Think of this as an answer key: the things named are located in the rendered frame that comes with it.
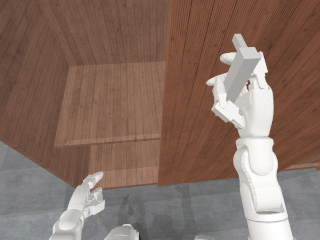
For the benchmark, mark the left robot forearm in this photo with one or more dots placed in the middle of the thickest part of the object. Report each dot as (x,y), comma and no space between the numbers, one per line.
(69,226)

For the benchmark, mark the right robot hand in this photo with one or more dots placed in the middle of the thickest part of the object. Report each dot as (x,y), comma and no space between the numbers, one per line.
(256,105)

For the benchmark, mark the wardrobe door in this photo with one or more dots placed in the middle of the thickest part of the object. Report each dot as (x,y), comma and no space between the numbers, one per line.
(195,144)
(314,158)

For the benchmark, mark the handle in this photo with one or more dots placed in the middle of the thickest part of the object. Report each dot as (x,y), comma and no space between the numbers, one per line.
(243,65)

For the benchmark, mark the robot left thigh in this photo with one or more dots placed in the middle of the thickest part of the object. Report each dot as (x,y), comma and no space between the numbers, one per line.
(124,232)

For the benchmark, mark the left robot hand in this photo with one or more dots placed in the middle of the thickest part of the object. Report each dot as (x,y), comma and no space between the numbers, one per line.
(90,203)

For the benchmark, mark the right robot forearm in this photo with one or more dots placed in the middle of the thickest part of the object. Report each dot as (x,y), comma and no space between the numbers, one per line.
(261,195)

